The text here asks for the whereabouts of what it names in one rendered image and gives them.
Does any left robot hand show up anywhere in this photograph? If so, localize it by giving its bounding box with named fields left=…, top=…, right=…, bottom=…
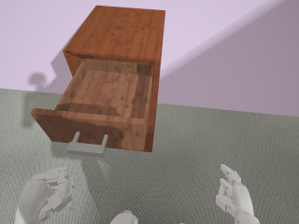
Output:
left=14, top=167, right=76, bottom=224

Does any right robot hand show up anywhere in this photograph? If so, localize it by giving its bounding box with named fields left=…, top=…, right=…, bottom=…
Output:
left=216, top=164, right=254, bottom=218

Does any drawer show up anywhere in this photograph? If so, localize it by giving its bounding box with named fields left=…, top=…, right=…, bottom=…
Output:
left=30, top=58, right=155, bottom=151

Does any cabinet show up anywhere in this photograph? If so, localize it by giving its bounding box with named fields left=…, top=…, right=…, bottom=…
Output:
left=63, top=5, right=165, bottom=153

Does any handle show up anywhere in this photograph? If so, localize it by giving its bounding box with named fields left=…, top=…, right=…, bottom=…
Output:
left=66, top=132, right=108, bottom=158

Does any left robot thigh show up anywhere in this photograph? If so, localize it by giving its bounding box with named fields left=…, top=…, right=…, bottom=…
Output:
left=110, top=213, right=138, bottom=224

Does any robot right forearm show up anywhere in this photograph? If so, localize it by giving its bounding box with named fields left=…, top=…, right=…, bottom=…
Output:
left=235, top=214, right=260, bottom=224

